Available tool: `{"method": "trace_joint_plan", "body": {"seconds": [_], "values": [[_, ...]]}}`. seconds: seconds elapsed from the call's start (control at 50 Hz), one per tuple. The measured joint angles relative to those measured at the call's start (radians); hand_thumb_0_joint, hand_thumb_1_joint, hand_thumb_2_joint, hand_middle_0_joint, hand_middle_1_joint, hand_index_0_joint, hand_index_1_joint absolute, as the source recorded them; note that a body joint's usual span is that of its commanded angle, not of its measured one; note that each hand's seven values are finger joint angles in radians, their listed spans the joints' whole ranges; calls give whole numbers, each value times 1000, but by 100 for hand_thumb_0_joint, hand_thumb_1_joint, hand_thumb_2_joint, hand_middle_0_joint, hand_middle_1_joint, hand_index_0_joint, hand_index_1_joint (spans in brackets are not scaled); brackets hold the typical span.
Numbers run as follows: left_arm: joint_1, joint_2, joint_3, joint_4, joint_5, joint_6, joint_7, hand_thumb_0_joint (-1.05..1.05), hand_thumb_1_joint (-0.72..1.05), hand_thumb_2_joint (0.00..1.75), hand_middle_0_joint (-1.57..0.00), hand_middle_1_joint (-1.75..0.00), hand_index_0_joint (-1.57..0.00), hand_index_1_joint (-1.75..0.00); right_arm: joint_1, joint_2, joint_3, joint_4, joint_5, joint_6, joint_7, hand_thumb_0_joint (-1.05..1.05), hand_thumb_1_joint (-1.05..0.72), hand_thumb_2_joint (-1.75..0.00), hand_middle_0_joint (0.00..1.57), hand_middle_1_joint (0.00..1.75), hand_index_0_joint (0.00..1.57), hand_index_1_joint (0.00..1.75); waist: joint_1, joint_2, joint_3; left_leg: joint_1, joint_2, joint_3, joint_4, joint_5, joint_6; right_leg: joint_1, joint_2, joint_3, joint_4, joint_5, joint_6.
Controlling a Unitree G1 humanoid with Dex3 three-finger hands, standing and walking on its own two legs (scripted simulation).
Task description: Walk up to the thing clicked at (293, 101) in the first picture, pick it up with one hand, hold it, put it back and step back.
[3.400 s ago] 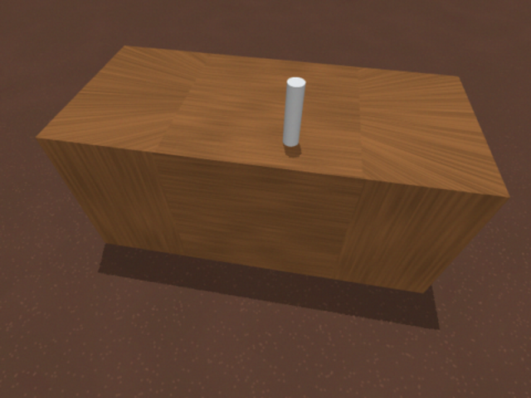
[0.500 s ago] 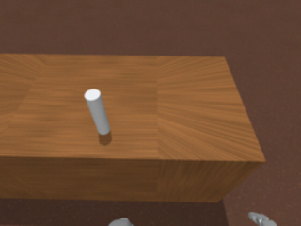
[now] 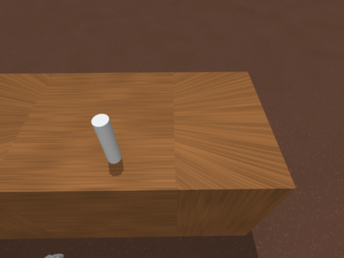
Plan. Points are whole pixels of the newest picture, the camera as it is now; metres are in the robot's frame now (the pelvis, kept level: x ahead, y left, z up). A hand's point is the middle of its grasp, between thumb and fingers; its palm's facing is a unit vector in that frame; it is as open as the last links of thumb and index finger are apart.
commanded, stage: walk up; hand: left
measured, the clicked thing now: (108, 141) +0.46 +0.21 -0.07
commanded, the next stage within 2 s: stand in 0.22 s
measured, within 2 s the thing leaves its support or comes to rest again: neither
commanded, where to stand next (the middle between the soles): +0.03 +0.01 m, yaw +0 degrees
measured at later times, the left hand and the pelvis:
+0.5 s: hand out of the picture +0.09 +0.25 -0.15, palm faces -0.03 -0.94 -0.33, open 7.4 cm; pelvis +0.02 +0.00 +0.01, yaw +0 degrees
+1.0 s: hand out of the picture +0.11 +0.25 -0.15, palm faces -0.03 -0.94 -0.35, open 7.4 cm; pelvis +0.03 +0.00 +0.01, yaw +0 degrees
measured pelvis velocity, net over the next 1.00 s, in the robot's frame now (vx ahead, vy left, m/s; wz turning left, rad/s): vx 0.03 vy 0.00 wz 0.00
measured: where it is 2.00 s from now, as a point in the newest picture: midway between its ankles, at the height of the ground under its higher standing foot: outside the picture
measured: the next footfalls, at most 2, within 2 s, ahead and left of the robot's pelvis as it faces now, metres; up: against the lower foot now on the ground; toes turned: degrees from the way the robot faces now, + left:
none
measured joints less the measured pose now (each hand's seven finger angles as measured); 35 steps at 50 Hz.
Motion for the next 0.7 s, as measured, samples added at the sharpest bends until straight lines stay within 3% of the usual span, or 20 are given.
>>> {"method": "trace_joint_plan", "body": {"seconds": [0.24, 0.7], "values": [[-20, 0, 5, 12, 0, 7, 0, 1, 90, 89, -21, -30, -20, -30, -14, 6, -4, 10, -3, -5, -6, 1, -90, -90, 20, 30, 20, 30, -3, -9, -6, 23, -7, 1, -34, 10, 5, 29, -6, 0, -46, 16, 7], [47, -19, -4, 52, 2, 9, -10, 1, 90, 89, -21, -30, -20, -30, -24, 24, 14, 36, -4, -32, -21, 1, -90, -90, 20, 30, 20, 30, 9, -19, -21, 83, -3, 7, -104, 14, -3, 96, -1, 2, -137, 34, 6]]}}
